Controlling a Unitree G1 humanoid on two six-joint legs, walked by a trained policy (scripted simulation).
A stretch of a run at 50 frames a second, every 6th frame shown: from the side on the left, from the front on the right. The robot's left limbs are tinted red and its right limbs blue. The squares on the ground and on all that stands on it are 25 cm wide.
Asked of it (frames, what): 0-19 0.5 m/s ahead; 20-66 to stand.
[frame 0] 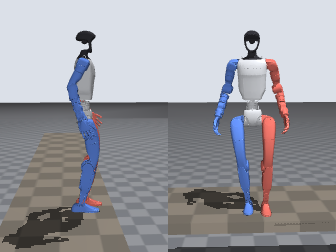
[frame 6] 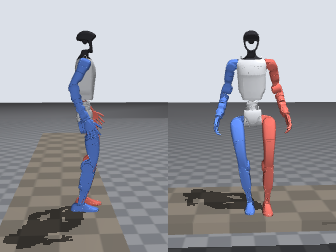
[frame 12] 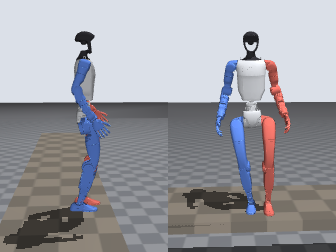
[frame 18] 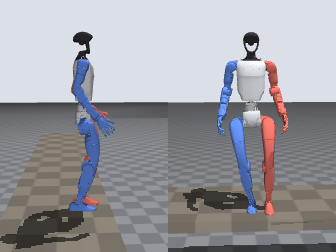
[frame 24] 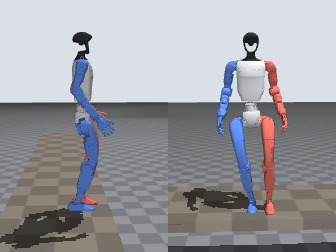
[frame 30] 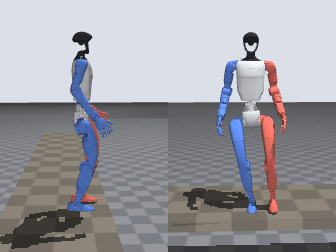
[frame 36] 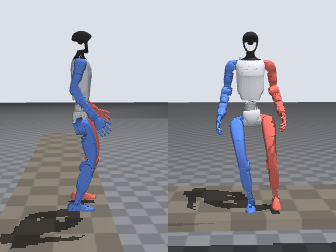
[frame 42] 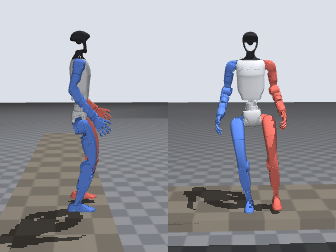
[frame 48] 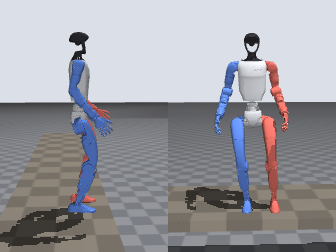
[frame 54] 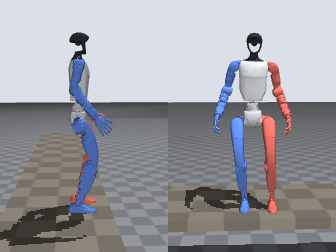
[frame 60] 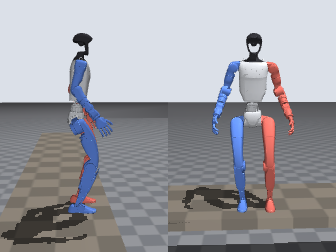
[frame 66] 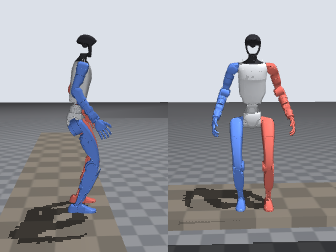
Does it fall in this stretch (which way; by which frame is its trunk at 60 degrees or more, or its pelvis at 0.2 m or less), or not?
no
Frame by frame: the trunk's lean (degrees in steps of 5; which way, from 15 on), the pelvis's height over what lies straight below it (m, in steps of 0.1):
0: 0, 0.8
6: 0, 0.8
12: 0, 0.8
18: 0, 0.8
24: 0, 0.8
30: 0, 0.8
36: 0, 0.8
42: 0, 0.8
48: 0, 0.8
54: 0, 0.8
60: 5, 0.8
66: 10, 0.7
